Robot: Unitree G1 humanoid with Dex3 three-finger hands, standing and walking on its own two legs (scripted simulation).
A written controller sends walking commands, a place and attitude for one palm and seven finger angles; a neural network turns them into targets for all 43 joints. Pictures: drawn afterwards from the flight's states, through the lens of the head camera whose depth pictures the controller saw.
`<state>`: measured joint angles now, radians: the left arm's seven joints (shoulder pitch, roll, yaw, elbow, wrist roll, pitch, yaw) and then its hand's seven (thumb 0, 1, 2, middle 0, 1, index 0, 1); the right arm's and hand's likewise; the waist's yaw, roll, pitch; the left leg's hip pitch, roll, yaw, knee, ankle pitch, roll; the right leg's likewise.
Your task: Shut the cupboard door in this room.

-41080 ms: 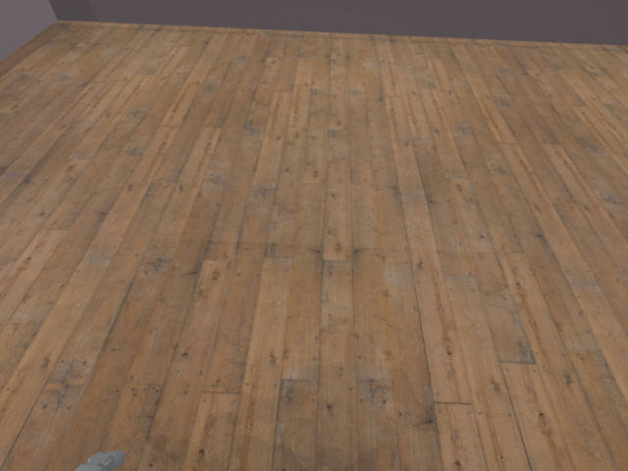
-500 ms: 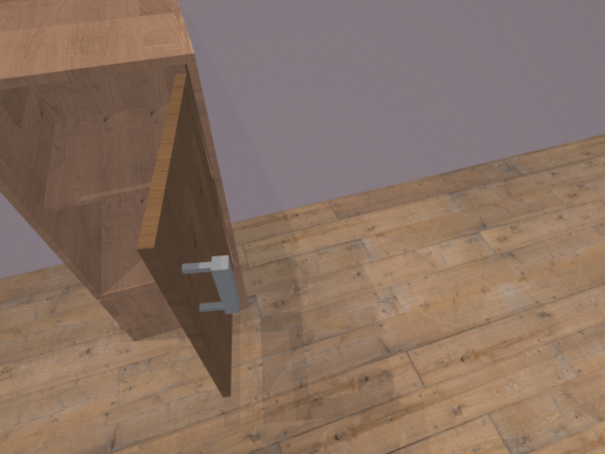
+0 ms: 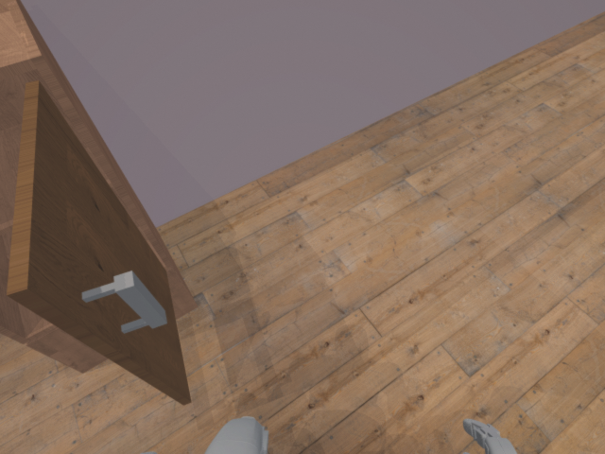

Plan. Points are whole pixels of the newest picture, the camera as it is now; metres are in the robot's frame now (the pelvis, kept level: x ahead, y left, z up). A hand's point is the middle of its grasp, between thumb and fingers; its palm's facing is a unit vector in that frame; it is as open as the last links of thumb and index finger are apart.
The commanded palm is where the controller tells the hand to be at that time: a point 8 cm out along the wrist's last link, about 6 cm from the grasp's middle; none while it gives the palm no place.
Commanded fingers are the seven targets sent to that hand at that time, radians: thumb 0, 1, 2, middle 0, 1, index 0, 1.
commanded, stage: walk around to get in front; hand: left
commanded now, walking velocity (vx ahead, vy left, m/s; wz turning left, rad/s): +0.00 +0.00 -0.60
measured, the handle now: (127, 307) +0.28 +0.28 -0.02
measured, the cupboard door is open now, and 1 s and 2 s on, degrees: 77 77 77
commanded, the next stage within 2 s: none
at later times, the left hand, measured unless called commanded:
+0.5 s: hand (176, 414) +0.17 +0.22 -0.16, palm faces -0.28 -0.93 -0.22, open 7.4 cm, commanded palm none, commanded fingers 0.00 0.90 0.90 -0.20 -0.30 -0.20 -0.30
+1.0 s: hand (233, 391) +0.22 +0.14 -0.17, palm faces -0.53 -0.82 -0.19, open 7.4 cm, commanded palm none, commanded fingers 0.00 0.90 0.90 -0.20 -0.30 -0.20 -0.30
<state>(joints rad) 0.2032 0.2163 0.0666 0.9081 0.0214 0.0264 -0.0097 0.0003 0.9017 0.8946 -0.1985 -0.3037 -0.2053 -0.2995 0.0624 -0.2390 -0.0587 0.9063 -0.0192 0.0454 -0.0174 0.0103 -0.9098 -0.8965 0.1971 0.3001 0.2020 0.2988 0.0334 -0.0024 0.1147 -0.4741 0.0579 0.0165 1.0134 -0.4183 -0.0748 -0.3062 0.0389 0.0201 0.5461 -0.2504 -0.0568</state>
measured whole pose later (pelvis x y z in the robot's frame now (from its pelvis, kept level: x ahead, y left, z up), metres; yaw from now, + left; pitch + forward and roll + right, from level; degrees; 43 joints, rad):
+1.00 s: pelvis +0.03 +0.02 -0.01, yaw -35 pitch +1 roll +0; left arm 0.20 0.24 0.07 0.89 0.02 0.05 -0.03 0.00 0.90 0.89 -0.20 -0.30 -0.21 -0.30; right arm 0.19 -0.22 -0.04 0.86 -0.02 0.00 -0.01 0.01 -0.91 -0.90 0.20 0.30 0.20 0.30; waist 0.00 -0.03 0.05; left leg -0.30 0.05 0.08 0.60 -0.37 -0.05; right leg -0.33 0.04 0.09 0.63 -0.33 -0.01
